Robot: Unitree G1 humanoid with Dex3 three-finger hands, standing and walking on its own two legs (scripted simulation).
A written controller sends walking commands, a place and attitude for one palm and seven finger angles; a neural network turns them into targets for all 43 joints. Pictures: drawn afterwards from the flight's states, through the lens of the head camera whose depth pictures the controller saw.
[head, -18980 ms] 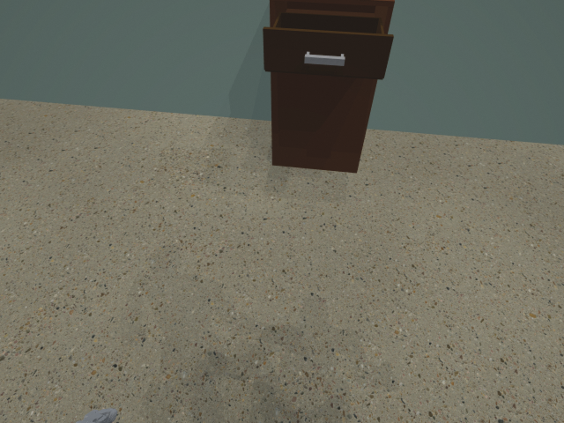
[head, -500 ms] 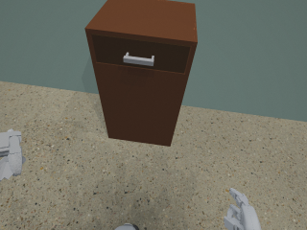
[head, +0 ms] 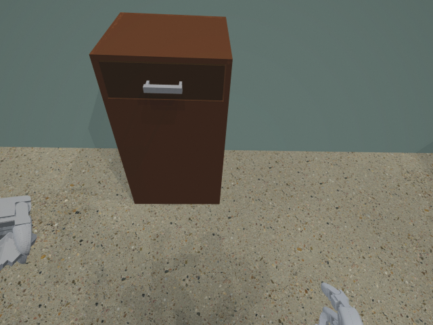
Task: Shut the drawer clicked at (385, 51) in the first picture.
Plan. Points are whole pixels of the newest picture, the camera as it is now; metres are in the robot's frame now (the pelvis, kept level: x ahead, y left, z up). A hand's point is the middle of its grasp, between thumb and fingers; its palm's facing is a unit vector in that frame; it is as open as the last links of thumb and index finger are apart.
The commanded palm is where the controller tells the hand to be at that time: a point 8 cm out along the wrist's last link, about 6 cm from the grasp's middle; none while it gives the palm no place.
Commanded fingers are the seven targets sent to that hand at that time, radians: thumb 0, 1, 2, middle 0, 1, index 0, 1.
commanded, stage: stop stepping back and stand still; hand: left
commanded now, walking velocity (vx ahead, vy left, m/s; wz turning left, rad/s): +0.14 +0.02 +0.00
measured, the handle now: (163, 86) +0.88 +0.18 -0.01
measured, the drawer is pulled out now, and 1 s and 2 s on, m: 0.00 0.00 0.00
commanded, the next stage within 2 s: let the arm hang, fingers relaxed in 0.80 s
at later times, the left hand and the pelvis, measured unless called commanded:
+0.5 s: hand out of the picture +0.17 +0.26 +0.18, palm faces +0.34 -0.79 -0.51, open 3.3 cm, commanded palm +0.12 +0.31 +0.18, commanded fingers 0.00 0.90 0.90 -1.40 -1.60 -1.40 -1.60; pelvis -0.01 +0.03 +0.00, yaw +0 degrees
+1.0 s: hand (29, 277) +0.20 +0.30 +0.05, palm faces +0.14 -0.85 -0.50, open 3.2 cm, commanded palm none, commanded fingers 0.00 0.90 0.90 -1.16 -1.34 -1.16 -1.34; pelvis -0.01 +0.05 +0.00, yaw +1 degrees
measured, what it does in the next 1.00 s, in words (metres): steps on the spot: left foot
